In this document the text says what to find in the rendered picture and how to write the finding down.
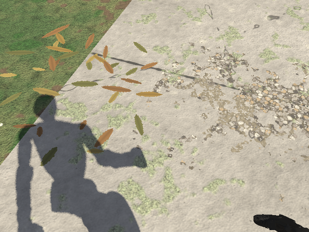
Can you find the robot right hand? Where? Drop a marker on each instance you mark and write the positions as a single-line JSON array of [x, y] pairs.
[[279, 223]]

